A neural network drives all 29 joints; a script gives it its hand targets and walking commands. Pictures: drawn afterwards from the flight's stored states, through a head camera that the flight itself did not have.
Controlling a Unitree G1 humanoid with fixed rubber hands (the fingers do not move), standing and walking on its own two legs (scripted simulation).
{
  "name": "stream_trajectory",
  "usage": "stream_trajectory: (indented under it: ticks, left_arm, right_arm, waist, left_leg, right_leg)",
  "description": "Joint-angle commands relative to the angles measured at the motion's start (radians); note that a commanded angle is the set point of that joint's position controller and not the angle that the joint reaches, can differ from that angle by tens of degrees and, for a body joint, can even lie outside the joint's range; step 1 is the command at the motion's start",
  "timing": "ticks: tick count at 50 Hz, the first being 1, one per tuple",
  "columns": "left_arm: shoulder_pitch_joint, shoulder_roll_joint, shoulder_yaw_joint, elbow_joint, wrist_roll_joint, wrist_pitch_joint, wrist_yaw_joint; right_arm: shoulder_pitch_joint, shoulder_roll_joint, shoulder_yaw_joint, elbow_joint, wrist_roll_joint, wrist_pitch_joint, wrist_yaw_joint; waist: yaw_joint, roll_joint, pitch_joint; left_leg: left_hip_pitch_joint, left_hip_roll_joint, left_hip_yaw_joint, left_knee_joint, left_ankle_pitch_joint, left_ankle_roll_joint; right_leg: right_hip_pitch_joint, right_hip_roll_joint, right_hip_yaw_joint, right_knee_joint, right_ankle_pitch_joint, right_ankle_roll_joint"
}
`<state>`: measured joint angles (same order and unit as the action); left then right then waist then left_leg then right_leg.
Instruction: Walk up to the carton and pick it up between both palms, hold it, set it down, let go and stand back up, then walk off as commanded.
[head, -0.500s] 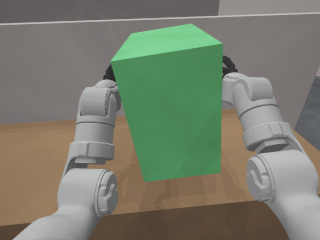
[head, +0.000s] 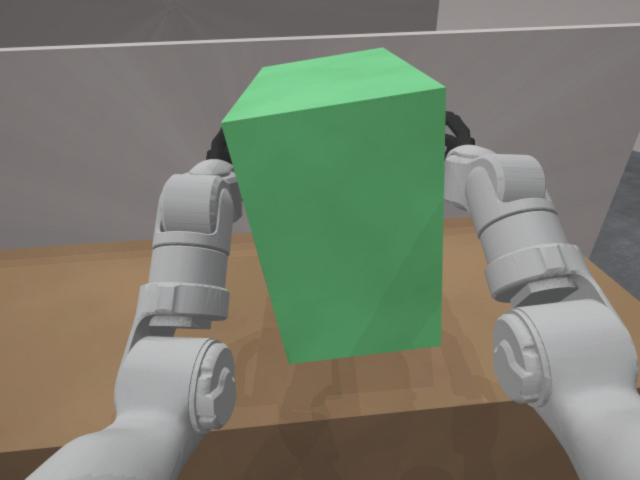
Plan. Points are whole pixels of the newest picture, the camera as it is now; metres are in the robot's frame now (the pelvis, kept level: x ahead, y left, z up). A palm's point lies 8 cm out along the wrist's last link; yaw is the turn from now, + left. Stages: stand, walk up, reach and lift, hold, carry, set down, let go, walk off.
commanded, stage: hold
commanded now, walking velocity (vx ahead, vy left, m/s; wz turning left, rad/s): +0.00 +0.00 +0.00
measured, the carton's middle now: (340, 189) +0.42 +0.00 +0.26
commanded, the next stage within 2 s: none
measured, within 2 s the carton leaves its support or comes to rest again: neither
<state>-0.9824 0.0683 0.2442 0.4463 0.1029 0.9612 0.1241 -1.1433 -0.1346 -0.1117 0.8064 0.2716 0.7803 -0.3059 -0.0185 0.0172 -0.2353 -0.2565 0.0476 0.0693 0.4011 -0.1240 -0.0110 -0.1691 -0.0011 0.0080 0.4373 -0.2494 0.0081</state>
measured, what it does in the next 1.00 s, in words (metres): stands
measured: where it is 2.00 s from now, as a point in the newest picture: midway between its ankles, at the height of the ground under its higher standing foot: outside the picture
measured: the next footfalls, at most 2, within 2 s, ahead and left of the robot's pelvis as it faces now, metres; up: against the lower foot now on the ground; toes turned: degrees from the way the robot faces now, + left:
none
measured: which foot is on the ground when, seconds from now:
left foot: down 0.00-1.00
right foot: down 0.00-1.00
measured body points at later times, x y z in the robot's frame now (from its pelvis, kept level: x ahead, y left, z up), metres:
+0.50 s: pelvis +0.00 +0.00 +0.00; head -0.10 -0.01 +0.44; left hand +0.37 +0.14 +0.31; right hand +0.39 -0.13 +0.31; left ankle +0.06 +0.13 -0.74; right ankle -0.01 -0.12 -0.74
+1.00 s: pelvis +0.00 +0.00 +0.00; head -0.10 -0.01 +0.44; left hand +0.37 +0.14 +0.31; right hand +0.39 -0.14 +0.31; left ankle +0.06 +0.13 -0.74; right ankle -0.01 -0.12 -0.74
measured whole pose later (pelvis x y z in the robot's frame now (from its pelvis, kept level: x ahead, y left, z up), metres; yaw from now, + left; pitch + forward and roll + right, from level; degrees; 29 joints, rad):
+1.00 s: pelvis +0.00 +0.00 +0.00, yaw +0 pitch -1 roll +0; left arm -0.98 0.07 0.24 0.45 0.10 0.96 0.12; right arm -1.14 -0.13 -0.11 0.81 0.27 0.78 -0.31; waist -0.02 0.02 -0.24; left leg -0.26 0.05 0.07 0.40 -0.12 -0.01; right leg -0.17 0.00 0.01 0.44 -0.25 0.01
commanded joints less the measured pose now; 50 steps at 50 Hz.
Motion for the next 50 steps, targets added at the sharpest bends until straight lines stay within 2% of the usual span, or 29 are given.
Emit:
stream_trajectory:
  ticks: [1, 3, 5, 6, 7, 8, 10, 11, 13, 14, 16, 17, 18, 20, 21, 23, 25, 27, 31, 33, 36, 39, 41, 43, 44, 46, 47, 48, 50]
  left_arm:
    - [-1.275, -0.649, -0.338, -0.206, -0.258, -0.119, -0.149]
    - [-1.191, -0.666, -0.333, -0.152, -0.251, -0.113, -0.157]
    - [-1.247, -0.671, -0.354, -0.208, -0.270, -0.119, -0.157]
    - [-1.211, -0.670, -0.361, -0.171, -0.265, -0.114, -0.160]
    - [-1.200, -0.690, -0.364, -0.183, -0.261, -0.110, -0.159]
    - [-1.203, -0.697, -0.371, -0.201, -0.273, -0.112, -0.157]
    - [-1.228, -0.669, -0.377, -0.215, -0.270, -0.118, -0.150]
    - [-1.237, -0.677, -0.369, -0.161, -0.266, -0.112, -0.149]
    - [-1.246, -0.697, -0.394, -0.223, -0.294, -0.118, -0.146]
    - [-1.237, -0.684, -0.369, -0.168, -0.279, -0.116, -0.146]
    - [-1.276, -0.679, -0.367, -0.220, -0.278, -0.125, -0.142]
    - [-1.242, -0.642, -0.334, -0.154, -0.248, -0.117, -0.146]
    - [-1.219, -0.673, -0.360, -0.186, -0.272, -0.116, -0.148]
    - [-1.224, -0.678, -0.380, -0.220, -0.273, -0.112, -0.148]
    - [-1.242, -0.668, -0.365, -0.229, -0.274, -0.117, -0.144]
    - [-1.242, -0.691, -0.380, -0.204, -0.274, -0.116, -0.150]
    - [-1.292, -0.696, -0.406, -0.251, -0.289, -0.119, -0.143]
    - [-1.237, -0.670, -0.361, -0.216, -0.276, -0.115, -0.148]
    - [-1.233, -0.681, -0.351, -0.165, -0.265, -0.111, -0.161]
    - [-1.241, -0.652, -0.324, -0.180, -0.257, -0.114, -0.156]
    - [-1.259, -0.673, -0.368, -0.191, -0.280, -0.117, -0.153]
    - [-1.220, -0.667, -0.345, -0.139, -0.268, -0.120, -0.161]
    - [-1.202, -0.664, -0.320, -0.175, -0.244, -0.110, -0.160]
    - [-1.263, -0.660, -0.354, -0.207, -0.262, -0.115, -0.157]
    - [-1.225, -0.680, -0.362, -0.166, -0.269, -0.107, -0.159]
    - [-1.194, -0.662, -0.331, -0.132, -0.257, -0.110, -0.159]
    - [-1.246, -0.681, -0.357, -0.183, -0.275, -0.114, -0.158]
    - [-1.280, -0.656, -0.348, -0.221, -0.263, -0.117, -0.156]
    - [-1.244, -0.668, -0.339, -0.165, -0.257, -0.108, -0.154]
  right_arm:
    - [-1.224, 0.679, 0.246, -0.366, 0.360, -0.086, 0.132]
    - [-1.161, 0.673, 0.237, -0.358, 0.337, -0.073, 0.126]
    - [-1.184, 0.681, 0.245, -0.388, 0.350, -0.076, 0.125]
    - [-1.195, 0.669, 0.244, -0.405, 0.352, -0.080, 0.122]
    - [-1.205, 0.675, 0.253, -0.406, 0.356, -0.083, 0.128]
    - [-1.223, 0.680, 0.258, -0.456, 0.358, -0.079, 0.122]
    - [-1.203, 0.699, 0.277, -0.423, 0.364, -0.073, 0.125]
    - [-1.221, 0.657, 0.236, -0.386, 0.355, -0.080, 0.127]
    - [-1.214, 0.679, 0.265, -0.437, 0.361, -0.082, 0.126]
    - [-1.247, 0.677, 0.252, -0.417, 0.355, -0.081, 0.127]
    - [-1.229, 0.697, 0.268, -0.405, 0.366, -0.081, 0.129]
    - [-1.203, 0.701, 0.250, -0.341, 0.353, -0.073, 0.127]
    - [-1.204, 0.691, 0.259, -0.394, 0.350, -0.072, 0.121]
    - [-1.193, 0.704, 0.262, -0.416, 0.359, -0.073, 0.115]
    - [-1.207, 0.704, 0.257, -0.408, 0.363, -0.072, 0.118]
    - [-1.184, 0.657, 0.233, -0.370, 0.355, -0.076, 0.123]
    - [-1.203, 0.681, 0.252, -0.393, 0.356, -0.079, 0.124]
    - [-1.184, 0.691, 0.259, -0.398, 0.371, -0.074, 0.116]
    - [-1.208, 0.679, 0.232, -0.358, 0.329, -0.064, 0.121]
    - [-1.192, 0.687, 0.230, -0.344, 0.350, -0.066, 0.120]
    - [-1.203, 0.682, 0.232, -0.377, 0.351, -0.078, 0.122]
    - [-1.192, 0.680, 0.233, -0.372, 0.331, -0.068, 0.121]
    - [-1.180, 0.695, 0.233, -0.352, 0.326, -0.072, 0.125]
    - [-1.208, 0.691, 0.248, -0.369, 0.349, -0.074, 0.125]
    - [-1.243, 0.693, 0.258, -0.422, 0.362, -0.084, 0.122]
    - [-1.220, 0.698, 0.264, -0.409, 0.353, -0.077, 0.118]
    - [-1.211, 0.685, 0.252, -0.400, 0.350, -0.074, 0.120]
    - [-1.194, 0.702, 0.256, -0.374, 0.355, -0.064, 0.121]
    - [-1.200, 0.672, 0.229, -0.336, 0.349, -0.069, 0.124]
  waist:
    - [-0.102, 0.052, -0.500]
    - [-0.105, 0.044, -0.428]
    - [-0.114, 0.053, -0.474]
    - [-0.119, 0.054, -0.457]
    - [-0.102, 0.052, -0.454]
    - [-0.107, 0.038, -0.495]
    - [-0.103, 0.055, -0.481]
    - [-0.108, 0.075, -0.476]
    - [-0.116, 0.045, -0.534]
    - [-0.103, 0.045, -0.476]
    - [-0.099, 0.050, -0.507]
    - [-0.087, 0.051, -0.439]
    - [-0.107, 0.033, -0.455]
    - [-0.118, 0.058, -0.500]
    - [-0.107, 0.038, -0.488]
    - [-0.132, 0.085, -0.485]
    - [-0.123, 0.082, -0.513]
    - [-0.114, 0.056, -0.497]
    - [-0.111, 0.045, -0.420]
    - [-0.100, 0.045, -0.421]
    - [-0.121, 0.066, -0.477]
    - [-0.118, 0.024, -0.438]
    - [-0.098, 0.029, -0.422]
    - [-0.108, 0.054, -0.463]
    - [-0.102, 0.038, -0.469]
    - [-0.090, 0.013, -0.435]
    - [-0.112, 0.038, -0.461]
    - [-0.105, 0.048, -0.461]
    - [-0.107, 0.068, -0.421]
  left_leg:
    - [0.265, -0.054, -0.102, 0.065, 0.127, -0.016]
    - [0.260, -0.060, -0.104, 0.043, 0.141, -0.027]
    - [0.276, -0.059, -0.103, 0.049, 0.130, -0.030]
    - [0.261, -0.060, -0.102, 0.059, 0.150, -0.029]
    - [0.258, -0.054, -0.110, 0.055, 0.159, -0.029]
    - [0.288, -0.055, -0.108, 0.053, 0.179, -0.028]
    - [0.269, -0.062, -0.105, 0.059, 0.179, -0.026]
    - [0.254, -0.060, -0.110, 0.066, 0.131, -0.034]
    - [0.279, -0.053, -0.113, 0.067, 0.154, -0.029]
    - [0.253, -0.058, -0.109, 0.057, 0.110, -0.025]
    - [0.277, -0.058, -0.105, 0.060, 0.133, -0.018]
    - [0.240, -0.059, -0.094, 0.062, 0.108, -0.022]
    - [0.260, -0.063, -0.101, 0.047, 0.127, -0.022]
    - [0.298, -0.061, -0.108, 0.057, 0.168, -0.029]
    - [0.293, -0.064, -0.108, 0.048, 0.165, -0.022]
    - [0.271, -0.053, -0.113, 0.064, 0.135, -0.037]
    - [0.292, -0.054, -0.108, 0.066, 0.148, -0.042]
    - [0.286, -0.063, -0.100, 0.078, 0.183, -0.030]
    - [0.249, -0.057, -0.100, 0.033, 0.093, -0.028]
    - [0.241, -0.057, -0.102, 0.039, 0.093, -0.015]
    - [0.255, -0.058, -0.111, 0.046, 0.098, -0.026]
    - [0.249, -0.057, -0.104, 0.035, 0.088, -0.023]
    - [0.236, -0.057, -0.102, 0.034, 0.106, -0.023]
    - [0.256, -0.065, -0.095, 0.052, 0.114, -0.019]
    - [0.256, -0.062, -0.101, 0.056, 0.128, -0.013]
    - [0.236, -0.069, -0.095, 0.053, 0.131, -0.011]
    - [0.255, -0.068, -0.095, 0.049, 0.119, -0.017]
    - [0.272, -0.065, -0.092, 0.045, 0.122, -0.022]
    - [0.255, -0.053, -0.107, 0.038, 0.091, -0.022]
  right_leg:
    - [-0.032, 0.096, 0.016, -0.109, 0.200, 0.045]
    - [-0.015, 0.103, 0.008, -0.120, 0.217, 0.042]
    - [-0.036, 0.103, 0.012, -0.123, 0.217, 0.049]
    - [-0.021, 0.098, 0.015, -0.112, 0.234, 0.044]
    - [-0.005, 0.105, 0.018, -0.112, 0.226, 0.041]
    - [-0.009, 0.112, 0.014, -0.122, 0.258, 0.046]
    - [-0.028, 0.107, 0.014, -0.115, 0.245, 0.046]
    - [-0.051, 0.104, 0.017, -0.112, 0.177, 0.042]
    - [-0.025, 0.106, 0.006, -0.108, 0.233, 0.038]
    - [-0.057, 0.102, 0.016, -0.119, 0.176, 0.041]
    - [-0.050, 0.106, 0.012, -0.118, 0.192, 0.048]
    - [-0.056, 0.094, 0.014, -0.104, 0.189, 0.048]
    - [-0.037, 0.105, 0.020, -0.127, 0.217, 0.049]
    - [-0.019, 0.101, 0.018, -0.119, 0.257, 0.052]
    - [-0.018, 0.105, 0.019, -0.126, 0.243, 0.056]
    - [-0.046, 0.102, 0.011, -0.108, 0.203, 0.040]
    - [-0.055, 0.108, 0.004, -0.107, 0.213, 0.043]
    - [-0.026, 0.098, 0.006, -0.104, 0.265, 0.055]
    - [-0.043, 0.107, 0.015, -0.132, 0.179, 0.046]
    - [-0.047, 0.098, 0.023, -0.123, 0.177, 0.051]
    - [-0.045, 0.099, 0.007, -0.113, 0.187, 0.044]
    - [-0.046, 0.102, 0.012, -0.130, 0.176, 0.044]
    - [-0.009, 0.104, 0.020, -0.126, 0.195, 0.048]
    - [-0.026, 0.097, 0.019, -0.121, 0.199, 0.052]
    - [-0.033, 0.100, 0.010, -0.114, 0.208, 0.051]
    - [-0.026, 0.099, 0.014, -0.120, 0.215, 0.060]
    - [-0.039, 0.100, 0.013, -0.122, 0.196, 0.053]
    - [-0.021, 0.101, 0.013, -0.128, 0.215, 0.054]
    - [-0.048, 0.098, 0.012, -0.124, 0.165, 0.039]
